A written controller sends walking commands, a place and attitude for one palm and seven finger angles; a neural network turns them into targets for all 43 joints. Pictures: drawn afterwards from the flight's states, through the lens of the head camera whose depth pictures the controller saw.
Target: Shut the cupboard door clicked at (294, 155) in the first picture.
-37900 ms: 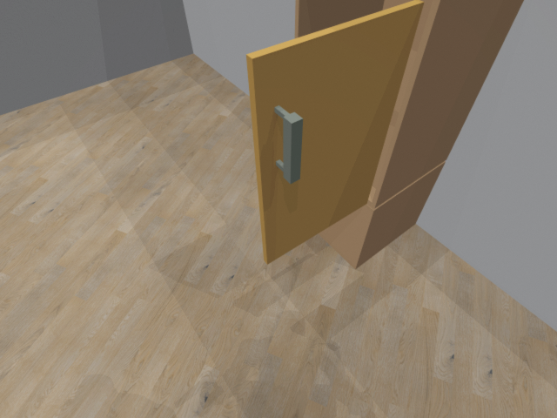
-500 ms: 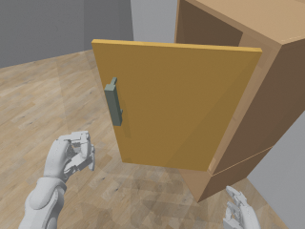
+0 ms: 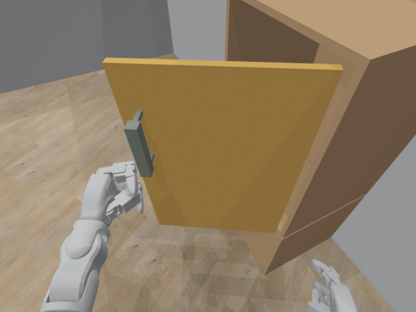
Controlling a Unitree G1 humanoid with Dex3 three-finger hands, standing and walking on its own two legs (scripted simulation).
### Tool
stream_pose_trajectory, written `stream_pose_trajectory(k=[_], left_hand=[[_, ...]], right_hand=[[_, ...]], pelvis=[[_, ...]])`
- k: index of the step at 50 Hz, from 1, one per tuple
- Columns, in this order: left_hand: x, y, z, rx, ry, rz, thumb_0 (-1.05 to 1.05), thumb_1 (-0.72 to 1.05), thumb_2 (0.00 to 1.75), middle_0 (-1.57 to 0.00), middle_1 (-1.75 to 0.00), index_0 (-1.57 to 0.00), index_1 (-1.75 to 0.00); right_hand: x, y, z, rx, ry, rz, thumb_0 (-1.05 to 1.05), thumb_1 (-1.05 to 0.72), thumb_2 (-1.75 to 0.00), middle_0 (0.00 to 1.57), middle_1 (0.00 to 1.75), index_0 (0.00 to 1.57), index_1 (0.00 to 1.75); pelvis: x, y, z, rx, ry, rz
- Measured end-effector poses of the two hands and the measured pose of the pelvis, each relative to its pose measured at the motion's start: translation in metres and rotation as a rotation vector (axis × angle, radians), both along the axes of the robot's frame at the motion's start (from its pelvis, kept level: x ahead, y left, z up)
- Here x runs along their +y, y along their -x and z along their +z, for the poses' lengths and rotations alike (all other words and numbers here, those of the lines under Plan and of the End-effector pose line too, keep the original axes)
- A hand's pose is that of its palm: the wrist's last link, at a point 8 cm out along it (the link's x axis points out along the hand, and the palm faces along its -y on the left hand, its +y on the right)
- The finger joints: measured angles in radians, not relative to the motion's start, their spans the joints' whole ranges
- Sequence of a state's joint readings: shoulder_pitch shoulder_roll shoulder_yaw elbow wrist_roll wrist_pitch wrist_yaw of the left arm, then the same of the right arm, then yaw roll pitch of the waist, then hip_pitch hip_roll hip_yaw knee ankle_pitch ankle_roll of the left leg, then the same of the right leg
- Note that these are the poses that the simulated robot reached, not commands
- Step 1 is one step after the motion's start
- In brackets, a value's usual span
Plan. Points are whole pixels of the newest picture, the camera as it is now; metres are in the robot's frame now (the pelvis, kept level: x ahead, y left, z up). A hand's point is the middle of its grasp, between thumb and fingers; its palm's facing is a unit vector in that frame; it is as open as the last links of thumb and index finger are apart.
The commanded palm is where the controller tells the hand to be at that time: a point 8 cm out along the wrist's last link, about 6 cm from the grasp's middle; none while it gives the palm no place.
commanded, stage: bring the fist close to the handle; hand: left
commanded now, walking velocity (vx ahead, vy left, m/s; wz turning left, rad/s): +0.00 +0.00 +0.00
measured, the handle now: (143, 144) +0.42 +0.16 +0.10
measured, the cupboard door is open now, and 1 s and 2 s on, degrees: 59 59 39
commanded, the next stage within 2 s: push the door shut along its arc in 0.66 s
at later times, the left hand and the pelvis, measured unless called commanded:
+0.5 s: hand (149, 184) +0.32 +0.13 +0.10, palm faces +0.01 -1.00 -0.04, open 3.1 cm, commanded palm +0.29 +0.18 +0.11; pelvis +0.00 -0.02 +0.00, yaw -1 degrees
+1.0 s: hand (147, 176) +0.33 +0.14 +0.10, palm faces -0.06 -1.00 -0.03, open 3.1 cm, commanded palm +0.32 +0.19 +0.11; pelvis -0.01 -0.01 +0.00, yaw +0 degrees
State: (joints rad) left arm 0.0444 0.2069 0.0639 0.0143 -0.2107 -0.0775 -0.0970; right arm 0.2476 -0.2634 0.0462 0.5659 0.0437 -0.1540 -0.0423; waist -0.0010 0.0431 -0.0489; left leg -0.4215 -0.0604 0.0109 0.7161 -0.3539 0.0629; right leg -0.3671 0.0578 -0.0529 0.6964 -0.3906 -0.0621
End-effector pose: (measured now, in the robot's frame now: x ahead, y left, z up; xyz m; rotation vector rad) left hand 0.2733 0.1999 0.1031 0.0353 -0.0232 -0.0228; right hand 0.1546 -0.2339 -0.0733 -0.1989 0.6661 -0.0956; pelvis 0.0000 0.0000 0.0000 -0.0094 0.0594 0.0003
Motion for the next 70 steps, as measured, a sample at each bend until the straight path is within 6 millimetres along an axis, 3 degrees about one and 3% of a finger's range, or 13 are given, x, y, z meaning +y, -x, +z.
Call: stream_pose_trajectory(k=[10, 18, 31, 43, 62, 70], left_hand=[[-0.017, -0.021, 0.001, 0.011, -0.001, 0.007, 0.02, 0.90, 0.90, -1.30, -1.50, -1.30, -1.50], [-0.025, -0.026, 0.004, 0.002, 0.003, 0.005, 0.02, 0.90, 0.90, -1.30, -1.50, -1.30, -1.50], [-0.012, -0.017, 0.003, -0.007, 0.002, 0.031, 0.02, 0.90, 0.90, -1.30, -1.50, -1.30, -1.50], [-0.011, -0.019, 0.001, -0.009, 0.006, 0.003, 0.02, 0.90, 0.90, -1.30, -1.50, -1.30, -1.50], [-0.003, -0.079, 0.000, 0.016, 0.008, -0.098, -0.01, 0.88, 0.95, -1.30, -1.50, -1.30, -1.50], [-0.009, -0.106, -0.002, 0.035, 0.008, -0.148, -0.02, 0.92, 0.98, -1.30, -1.50, -1.30, -1.50]], right_hand=[[-0.002, -0.002, -0.002, 0.022, -0.026, -0.010, 0.01, -0.90, -0.89, 0.20, 0.30, 0.20, 0.30], [-0.009, 0.002, -0.005, 0.048, -0.030, -0.021, 0.01, -0.90, -0.89, 0.20, 0.30, 0.20, 0.30], [-0.021, 0.008, -0.003, 0.059, -0.010, -0.042, 0.01, -0.90, -0.89, 0.20, 0.30, 0.20, 0.30], [-0.015, 0.011, -0.002, 0.048, -0.011, -0.042, 0.01, -0.90, -0.89, 0.20, 0.30, 0.20, 0.30], [-0.009, 0.045, -0.017, 0.179, 0.024, -0.067, 0.01, -0.90, -0.89, 0.20, 0.30, 0.20, 0.30], [-0.008, 0.064, -0.023, 0.236, 0.036, -0.089, 0.01, -0.90, -0.89, 0.20, 0.30, 0.20, 0.30]], pelvis=[[-0.007, -0.003, 0.001, 0.002, -0.009, -0.011], [-0.011, -0.004, 0.002, -0.001, -0.013, -0.014], [-0.016, 0.001, 0.003, -0.009, -0.013, -0.013], [-0.011, 0.006, 0.003, -0.011, -0.008, -0.010], [0.005, 0.011, 0.001, 0.020, 0.006, 0.006], [0.012, 0.012, -0.001, 0.044, 0.010, 0.010]])
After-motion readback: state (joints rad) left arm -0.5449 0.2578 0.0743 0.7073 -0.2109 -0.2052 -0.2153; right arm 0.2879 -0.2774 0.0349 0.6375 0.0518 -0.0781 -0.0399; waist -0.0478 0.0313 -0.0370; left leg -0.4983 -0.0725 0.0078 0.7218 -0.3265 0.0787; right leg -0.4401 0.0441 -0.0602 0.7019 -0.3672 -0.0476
